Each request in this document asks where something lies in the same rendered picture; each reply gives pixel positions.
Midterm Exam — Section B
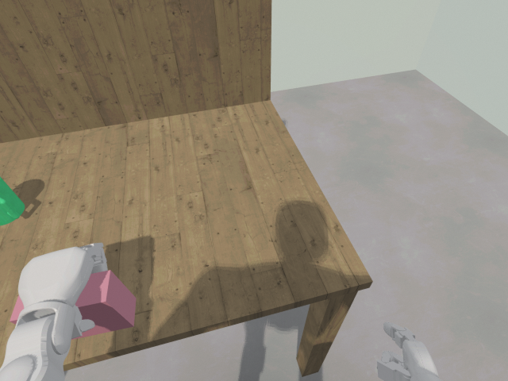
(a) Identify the left robot hand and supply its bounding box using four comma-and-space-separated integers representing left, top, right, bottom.
18, 243, 108, 339

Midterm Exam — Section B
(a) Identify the right robot hand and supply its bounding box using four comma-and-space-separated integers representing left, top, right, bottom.
377, 322, 439, 381

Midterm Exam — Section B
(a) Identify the table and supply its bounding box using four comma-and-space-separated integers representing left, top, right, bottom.
0, 0, 373, 377

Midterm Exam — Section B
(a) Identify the sponge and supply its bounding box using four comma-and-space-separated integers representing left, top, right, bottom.
10, 270, 137, 340

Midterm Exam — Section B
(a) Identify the left robot forearm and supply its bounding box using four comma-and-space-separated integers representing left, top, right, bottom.
0, 301, 76, 381

